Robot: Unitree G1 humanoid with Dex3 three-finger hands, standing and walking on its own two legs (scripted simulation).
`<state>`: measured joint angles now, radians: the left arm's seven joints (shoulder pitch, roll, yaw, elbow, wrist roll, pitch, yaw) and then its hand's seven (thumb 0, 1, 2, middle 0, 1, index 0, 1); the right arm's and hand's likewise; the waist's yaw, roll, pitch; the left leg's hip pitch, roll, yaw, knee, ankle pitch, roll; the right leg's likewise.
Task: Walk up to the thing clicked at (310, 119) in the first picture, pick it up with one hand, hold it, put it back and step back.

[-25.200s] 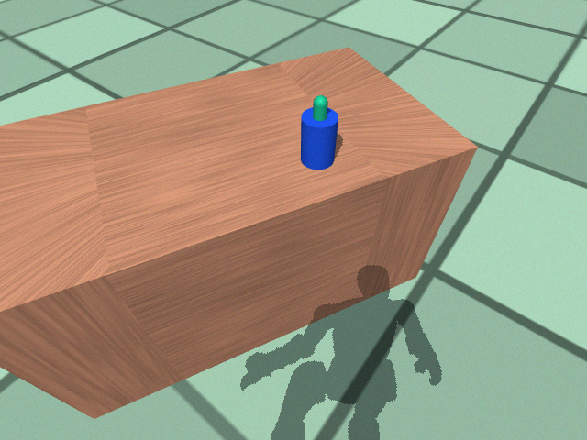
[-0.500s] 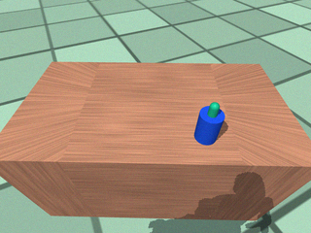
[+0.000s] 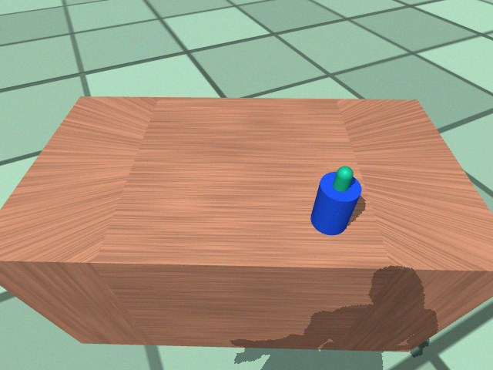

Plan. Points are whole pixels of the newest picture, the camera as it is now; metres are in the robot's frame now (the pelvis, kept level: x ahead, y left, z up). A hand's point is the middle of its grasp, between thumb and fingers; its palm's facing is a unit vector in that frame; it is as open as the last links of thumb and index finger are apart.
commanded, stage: home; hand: right
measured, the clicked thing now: (336, 197) +0.48 -0.20 -0.04
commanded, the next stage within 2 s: stand in 0.56 s
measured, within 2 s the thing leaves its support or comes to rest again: neither
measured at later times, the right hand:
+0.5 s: hand out of the picture +0.07 -0.26 -0.16, palm faces -0.04 +0.94 -0.35, open 17.2 cm
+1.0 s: hand out of the picture +0.08 -0.26 -0.16, palm faces -0.05 +0.94 -0.35, open 11.5 cm
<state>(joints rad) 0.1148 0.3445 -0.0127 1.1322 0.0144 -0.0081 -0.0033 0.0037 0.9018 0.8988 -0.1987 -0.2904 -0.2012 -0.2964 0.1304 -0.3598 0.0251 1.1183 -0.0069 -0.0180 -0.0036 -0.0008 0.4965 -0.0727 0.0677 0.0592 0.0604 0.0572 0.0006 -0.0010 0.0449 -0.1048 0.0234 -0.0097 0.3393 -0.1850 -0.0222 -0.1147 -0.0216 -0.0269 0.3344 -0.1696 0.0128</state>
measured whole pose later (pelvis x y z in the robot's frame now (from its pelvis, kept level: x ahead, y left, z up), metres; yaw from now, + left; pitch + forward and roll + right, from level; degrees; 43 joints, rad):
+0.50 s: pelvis +0.00 +0.00 +0.00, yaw +0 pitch -3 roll +0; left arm 0.13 0.35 -0.01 1.14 0.02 -0.01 0.00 0.00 0.90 0.90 -0.20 -0.29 -0.20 -0.30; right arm 0.14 -0.36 0.02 1.13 -0.01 -0.01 0.00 0.00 0.48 -0.08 0.07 0.06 0.06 0.06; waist 0.00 0.00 0.05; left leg -0.10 0.03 -0.02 0.32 -0.18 -0.03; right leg -0.10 -0.02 -0.03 0.32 -0.16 0.01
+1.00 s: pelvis +0.01 -0.01 +0.00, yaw +0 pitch -2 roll +0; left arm 0.12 0.35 -0.01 1.13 0.01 -0.01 0.00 0.00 0.90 0.90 -0.20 -0.29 -0.20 -0.30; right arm 0.13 -0.36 0.02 1.12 -0.01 -0.01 0.00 0.00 -0.24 -0.69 0.19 0.27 0.19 0.27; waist 0.00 0.00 0.05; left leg -0.10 0.03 -0.02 0.32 -0.18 -0.03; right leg -0.11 -0.01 -0.04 0.32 -0.18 0.00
